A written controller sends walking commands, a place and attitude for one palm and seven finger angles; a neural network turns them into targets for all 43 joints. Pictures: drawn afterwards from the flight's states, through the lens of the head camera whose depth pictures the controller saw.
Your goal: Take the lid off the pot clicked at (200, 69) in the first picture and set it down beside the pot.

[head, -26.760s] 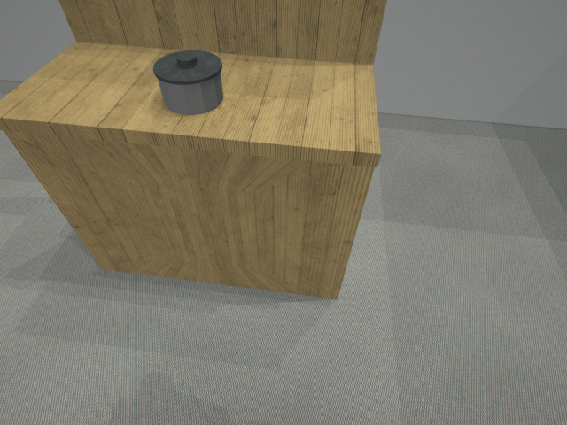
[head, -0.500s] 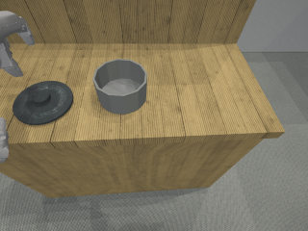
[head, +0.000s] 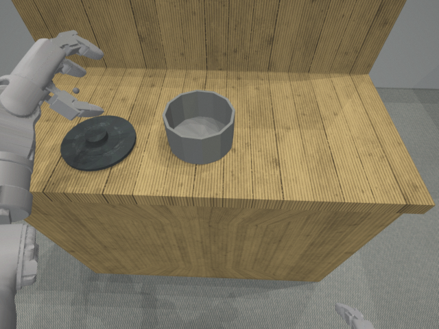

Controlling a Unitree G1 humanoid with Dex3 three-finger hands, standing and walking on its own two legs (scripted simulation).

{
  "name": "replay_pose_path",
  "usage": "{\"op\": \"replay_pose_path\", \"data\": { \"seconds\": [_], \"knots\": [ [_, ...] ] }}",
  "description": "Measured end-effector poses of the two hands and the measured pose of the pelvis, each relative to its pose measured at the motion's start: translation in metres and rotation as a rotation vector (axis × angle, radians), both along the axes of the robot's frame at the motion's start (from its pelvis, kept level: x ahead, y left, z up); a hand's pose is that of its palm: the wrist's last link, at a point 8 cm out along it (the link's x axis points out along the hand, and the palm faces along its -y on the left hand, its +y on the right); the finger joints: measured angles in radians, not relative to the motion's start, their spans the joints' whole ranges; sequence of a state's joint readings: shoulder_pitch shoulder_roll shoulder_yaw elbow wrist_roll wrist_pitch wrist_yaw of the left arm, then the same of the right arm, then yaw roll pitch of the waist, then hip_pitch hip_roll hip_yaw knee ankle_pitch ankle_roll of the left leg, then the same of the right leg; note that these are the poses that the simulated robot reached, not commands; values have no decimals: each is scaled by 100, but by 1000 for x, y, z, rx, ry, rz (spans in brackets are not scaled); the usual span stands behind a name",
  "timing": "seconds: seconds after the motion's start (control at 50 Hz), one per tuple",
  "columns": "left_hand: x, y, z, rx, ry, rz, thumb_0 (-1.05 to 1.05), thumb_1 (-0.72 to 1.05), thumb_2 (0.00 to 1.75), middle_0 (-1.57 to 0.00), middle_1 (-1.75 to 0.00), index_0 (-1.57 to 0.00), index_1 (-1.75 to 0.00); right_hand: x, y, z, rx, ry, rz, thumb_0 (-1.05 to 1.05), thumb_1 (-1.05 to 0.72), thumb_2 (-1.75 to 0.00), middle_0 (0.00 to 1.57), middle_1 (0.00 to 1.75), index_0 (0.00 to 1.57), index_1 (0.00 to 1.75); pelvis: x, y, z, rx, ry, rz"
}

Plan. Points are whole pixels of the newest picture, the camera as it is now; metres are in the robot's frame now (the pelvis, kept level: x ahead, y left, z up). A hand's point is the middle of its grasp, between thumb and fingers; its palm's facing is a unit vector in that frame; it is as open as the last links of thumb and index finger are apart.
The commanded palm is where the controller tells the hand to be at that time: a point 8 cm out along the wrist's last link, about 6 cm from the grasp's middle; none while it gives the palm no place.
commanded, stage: draw the hand back to the body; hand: left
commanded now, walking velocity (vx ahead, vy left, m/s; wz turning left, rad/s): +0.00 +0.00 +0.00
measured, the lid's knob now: (96, 135) +0.50 +0.30 +0.02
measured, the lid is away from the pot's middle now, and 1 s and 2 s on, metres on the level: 0.24 0.24 0.24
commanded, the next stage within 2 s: step back with the hand held close in 1.68 s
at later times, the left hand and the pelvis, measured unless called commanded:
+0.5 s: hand (67, 101) +0.38 +0.23 +0.23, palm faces +0.43 -0.87 -0.22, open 9.6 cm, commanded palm +0.32 +0.26 +0.23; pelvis +0.02 -0.04 +0.01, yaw -1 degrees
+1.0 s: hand (52, 155) +0.29 +0.22 +0.22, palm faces +0.44 -0.87 -0.23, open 7.6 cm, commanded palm +0.23 +0.25 +0.22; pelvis +0.01 -0.04 +0.01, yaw -1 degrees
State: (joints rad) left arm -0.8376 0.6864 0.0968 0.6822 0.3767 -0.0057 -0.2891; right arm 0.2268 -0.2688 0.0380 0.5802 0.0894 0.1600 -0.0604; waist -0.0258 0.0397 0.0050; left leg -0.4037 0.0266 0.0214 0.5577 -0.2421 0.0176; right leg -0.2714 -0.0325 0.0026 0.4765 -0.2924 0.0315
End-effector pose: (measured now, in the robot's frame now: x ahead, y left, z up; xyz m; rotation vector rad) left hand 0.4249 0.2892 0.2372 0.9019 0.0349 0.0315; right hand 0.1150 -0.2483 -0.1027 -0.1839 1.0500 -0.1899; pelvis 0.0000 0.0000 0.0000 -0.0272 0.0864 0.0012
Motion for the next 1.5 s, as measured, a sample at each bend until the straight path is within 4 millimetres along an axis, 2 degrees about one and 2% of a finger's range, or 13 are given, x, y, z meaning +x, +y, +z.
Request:
{"op": "replay_pose_path", "data": {
  "seconds": [0.04,0.1,0.16,0.22,0.44,0.6,0.8,0.98,1.5],
  "knots": [
    [-8,-4,0,-223,-147,20,0,-3,69,-39,-82,-39,-82,9,4,6,-8,-42,29,1,-91,-90,21,30,20,30,2,-3,2,3,-19,-7],
    [-17,-8,-2,-436,-290,71,0,-3,69,-39,-82,-39,-82,20,5,15,-19,-104,49,1,-90,-90,21,30,20,30,5,-8,3,4,-43,-15],
    [-25,-11,-5,-549,-360,119,0,-1,70,-38,-80,-38,-81,28,2,22,-25,-157,55,1,-90,-90,21,30,20,30,8,-13,5,5,-63,-21],
    [-35,-11,-4,-590,-408,157,0,3,71,-37,-78,-37,-78,33,-5,25,-29,-194,52,1,-90,-90,21,30,20,30,12,-17,7,8,-78,-28],
    [-78,-17,-2,-580,-475,209,1,25,76,-33,-66,-32,-66,40,-35,21,-40,-203,59,1,-90,-90,21,30,20,30,19,-33,9,18,-105,-28],
    [-109,-28,-2,-562,-498,206,1,43,80,-29,-55,-29,-56,52,-41,23,-25,-248,68,1,-90,-90,21,30,20,30,17,-42,10,23,-126,-25],
    [-146,-34,-5,-556,-524,200,1,67,85,-25,-42,-25,-43,70,-30,31,1,-326,103,1,-90,-90,21,30,20,30,12,-46,11,22,-151,-21],
    [-176,-34,-10,-545,-529,190,2,83,88,-22,-33,-22,-33,73,-17,35,9,-353,128,1,-90,-90,21,30,20,30,8,-42,12,21,-168,-17],
    [-263,-30,-20,-458,-486,150,2,89,90,-21,-30,-21,-30,71,15,46,5,-407,173,1,-90,-90,21,30,20,30,1,-20,11,13,-194,-13]
  ]
}}
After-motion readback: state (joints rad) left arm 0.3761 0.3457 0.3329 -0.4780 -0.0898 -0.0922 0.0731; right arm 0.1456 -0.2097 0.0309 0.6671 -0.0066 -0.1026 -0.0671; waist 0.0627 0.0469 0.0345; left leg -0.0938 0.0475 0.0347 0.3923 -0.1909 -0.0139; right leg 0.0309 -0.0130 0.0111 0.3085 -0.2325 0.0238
